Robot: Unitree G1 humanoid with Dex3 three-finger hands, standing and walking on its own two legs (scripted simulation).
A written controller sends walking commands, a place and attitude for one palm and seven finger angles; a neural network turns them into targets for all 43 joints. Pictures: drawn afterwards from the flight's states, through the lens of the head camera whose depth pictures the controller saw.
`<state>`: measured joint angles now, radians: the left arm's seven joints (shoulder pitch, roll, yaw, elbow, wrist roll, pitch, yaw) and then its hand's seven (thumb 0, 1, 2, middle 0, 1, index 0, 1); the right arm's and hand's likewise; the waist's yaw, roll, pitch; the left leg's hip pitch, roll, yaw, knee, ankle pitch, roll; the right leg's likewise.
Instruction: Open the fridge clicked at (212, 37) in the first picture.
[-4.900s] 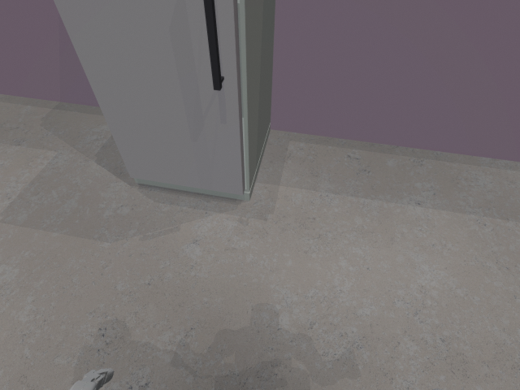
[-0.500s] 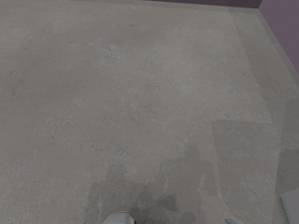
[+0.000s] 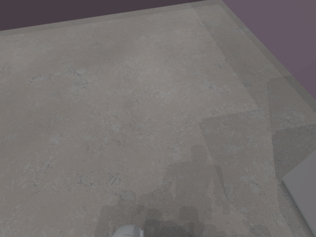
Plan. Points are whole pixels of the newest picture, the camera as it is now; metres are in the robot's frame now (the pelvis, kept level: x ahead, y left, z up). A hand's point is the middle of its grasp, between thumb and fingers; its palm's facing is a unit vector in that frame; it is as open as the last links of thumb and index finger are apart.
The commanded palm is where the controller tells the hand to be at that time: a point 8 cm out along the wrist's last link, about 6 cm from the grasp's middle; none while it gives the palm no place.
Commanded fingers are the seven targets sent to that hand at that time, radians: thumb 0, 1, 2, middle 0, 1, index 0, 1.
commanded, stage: turn to face it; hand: right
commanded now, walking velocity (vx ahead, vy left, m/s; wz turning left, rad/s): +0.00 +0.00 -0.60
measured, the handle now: out of the picture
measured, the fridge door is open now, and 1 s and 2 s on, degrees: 0 0 0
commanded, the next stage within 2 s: take the last steps up to it in 2.00 s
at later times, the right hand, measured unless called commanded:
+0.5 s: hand out of the picture +0.05 -0.16 -0.14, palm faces +0.29 +0.92 -0.27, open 7.4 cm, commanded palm none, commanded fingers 0.00 -0.90 -0.90 0.20 0.30 0.20 0.30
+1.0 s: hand out of the picture -0.16 -0.17 -0.18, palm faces +0.61 +0.75 -0.26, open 7.4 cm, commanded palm none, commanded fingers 0.00 -0.90 -0.90 0.20 0.30 0.20 0.30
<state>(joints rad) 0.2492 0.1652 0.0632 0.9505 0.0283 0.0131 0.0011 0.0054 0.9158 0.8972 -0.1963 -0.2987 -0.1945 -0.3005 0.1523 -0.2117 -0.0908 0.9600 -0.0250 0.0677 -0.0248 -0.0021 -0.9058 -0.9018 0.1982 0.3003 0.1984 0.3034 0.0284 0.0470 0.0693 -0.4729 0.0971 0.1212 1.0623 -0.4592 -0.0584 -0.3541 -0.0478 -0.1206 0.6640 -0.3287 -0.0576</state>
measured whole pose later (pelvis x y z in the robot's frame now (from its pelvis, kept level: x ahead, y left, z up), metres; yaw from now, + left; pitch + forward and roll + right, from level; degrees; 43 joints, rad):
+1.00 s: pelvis -0.05 +0.03 +0.00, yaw -36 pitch +1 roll +1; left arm 0.12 0.22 0.06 0.90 0.01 0.02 -0.03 0.00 0.91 0.90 -0.20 -0.30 -0.20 -0.30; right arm 0.25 -0.28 -0.08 0.95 -0.02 0.08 -0.02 0.00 -0.90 -0.90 0.20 0.30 0.20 0.30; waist -0.03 0.06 0.10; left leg -0.41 0.15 0.12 1.02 -0.53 -0.09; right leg -0.29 -0.01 -0.07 0.62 -0.35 -0.05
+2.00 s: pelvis -0.07 +0.06 +0.00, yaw -66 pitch -2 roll +0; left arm 0.10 0.21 0.04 0.92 0.02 0.02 -0.01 0.00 0.91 0.90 -0.20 -0.30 -0.19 -0.30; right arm 0.29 -0.27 -0.06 0.99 -0.02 0.07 -0.03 0.00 -0.90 -0.90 0.20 0.30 0.20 0.30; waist -0.05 0.07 0.10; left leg -0.35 0.13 0.12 0.91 -0.54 -0.07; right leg -0.25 -0.01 -0.08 0.61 -0.33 -0.04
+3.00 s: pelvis -0.01 -0.09 -0.01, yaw -73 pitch +0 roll +1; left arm 0.09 0.15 0.05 1.02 0.03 -0.05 -0.01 0.01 0.92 0.90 -0.19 -0.30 -0.19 -0.30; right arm 0.55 -0.06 -0.01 1.21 -0.02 -0.05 -0.03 0.00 -0.90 -0.90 0.20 0.30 0.20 0.30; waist -0.06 0.01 0.07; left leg 0.02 0.06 0.13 0.54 -0.49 -0.02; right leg -0.41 -0.05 -0.15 0.61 -0.19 -0.05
